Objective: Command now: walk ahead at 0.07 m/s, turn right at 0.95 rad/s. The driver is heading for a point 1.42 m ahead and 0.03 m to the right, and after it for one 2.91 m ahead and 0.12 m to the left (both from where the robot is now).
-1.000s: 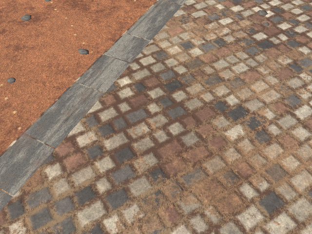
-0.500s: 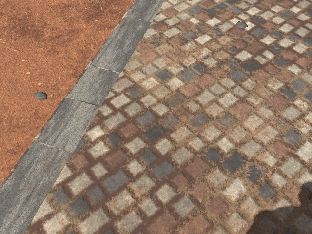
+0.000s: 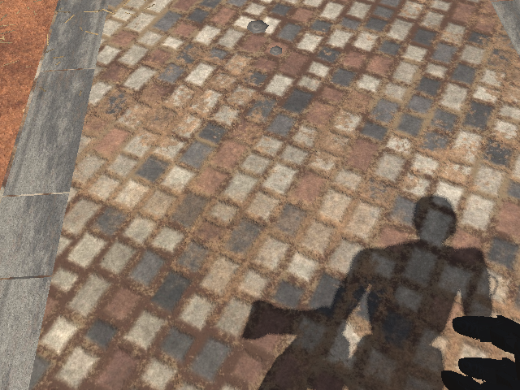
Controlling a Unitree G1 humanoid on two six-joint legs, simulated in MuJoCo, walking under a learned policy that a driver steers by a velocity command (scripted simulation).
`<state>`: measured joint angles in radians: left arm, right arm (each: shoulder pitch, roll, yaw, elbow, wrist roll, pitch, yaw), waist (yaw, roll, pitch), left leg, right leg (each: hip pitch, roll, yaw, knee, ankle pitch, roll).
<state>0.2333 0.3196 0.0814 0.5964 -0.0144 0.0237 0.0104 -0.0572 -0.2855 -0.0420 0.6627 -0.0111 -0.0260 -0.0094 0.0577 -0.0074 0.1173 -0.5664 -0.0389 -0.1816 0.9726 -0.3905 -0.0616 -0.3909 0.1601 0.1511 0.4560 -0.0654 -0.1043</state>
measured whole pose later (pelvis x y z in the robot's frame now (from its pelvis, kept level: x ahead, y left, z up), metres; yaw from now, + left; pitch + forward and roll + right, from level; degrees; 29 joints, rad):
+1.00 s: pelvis +0.08 +0.05 +0.00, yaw -24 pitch -1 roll +1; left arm 0.22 0.23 0.00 0.73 0.02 0.00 0.01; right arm 0.18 -0.28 -0.03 0.87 -0.01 0.00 -0.02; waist -0.02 0.00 0.02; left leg -0.23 0.03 -0.02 0.48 -0.23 -0.05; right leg -0.16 0.03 0.06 0.51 -0.33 -0.02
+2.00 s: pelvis +0.08 +0.05 +0.00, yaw -23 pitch -1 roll +0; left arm 0.29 0.21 0.00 1.05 0.00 -0.01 0.03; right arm 0.21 -0.22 -0.02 1.11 0.00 0.02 -0.05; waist -0.01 0.01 0.04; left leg -0.23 0.03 -0.02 0.48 -0.23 -0.04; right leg -0.13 0.03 0.05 0.47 -0.31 -0.01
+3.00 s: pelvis +0.37 -0.01 -0.02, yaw -23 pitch +3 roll -1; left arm -0.07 0.22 0.01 0.72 -0.04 -0.12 -0.07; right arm 0.59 -0.17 0.00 1.04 0.01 -0.10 -0.02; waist -0.10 -0.01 0.01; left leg 0.30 0.01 0.05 0.04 -0.39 0.00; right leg -0.77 -0.06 -0.05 0.60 0.11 -0.07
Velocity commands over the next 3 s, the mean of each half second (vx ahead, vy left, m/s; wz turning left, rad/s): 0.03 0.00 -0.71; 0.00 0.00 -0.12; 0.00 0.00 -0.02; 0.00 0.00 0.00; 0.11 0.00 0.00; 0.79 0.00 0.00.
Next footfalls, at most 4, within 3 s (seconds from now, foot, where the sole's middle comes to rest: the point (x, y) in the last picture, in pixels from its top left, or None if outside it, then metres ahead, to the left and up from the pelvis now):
0.22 left None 0.19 0.16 -0.77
0.62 right None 0.04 -0.05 -0.77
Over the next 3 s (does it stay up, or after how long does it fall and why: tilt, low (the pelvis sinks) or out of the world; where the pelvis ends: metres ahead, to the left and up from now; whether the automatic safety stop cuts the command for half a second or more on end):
stays up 0.37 -0.01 -0.02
